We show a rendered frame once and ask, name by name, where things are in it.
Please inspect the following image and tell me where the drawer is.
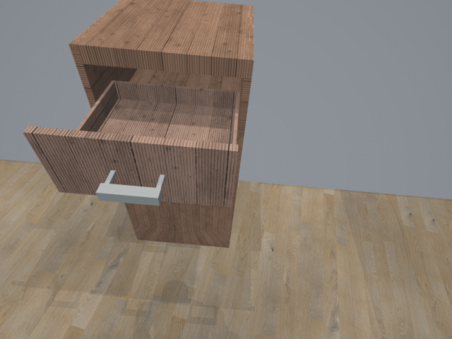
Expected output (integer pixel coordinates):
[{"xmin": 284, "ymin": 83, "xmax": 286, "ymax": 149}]
[{"xmin": 23, "ymin": 81, "xmax": 239, "ymax": 208}]

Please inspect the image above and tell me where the handle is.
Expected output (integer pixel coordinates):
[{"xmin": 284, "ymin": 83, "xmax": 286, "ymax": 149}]
[{"xmin": 96, "ymin": 170, "xmax": 165, "ymax": 206}]

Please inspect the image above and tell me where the cabinet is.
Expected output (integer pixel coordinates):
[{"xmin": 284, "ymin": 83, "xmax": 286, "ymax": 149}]
[{"xmin": 69, "ymin": 0, "xmax": 254, "ymax": 248}]

